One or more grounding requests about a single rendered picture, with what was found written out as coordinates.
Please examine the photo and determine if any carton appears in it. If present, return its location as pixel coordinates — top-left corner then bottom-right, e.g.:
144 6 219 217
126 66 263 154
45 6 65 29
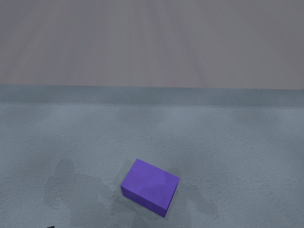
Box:
120 159 180 218

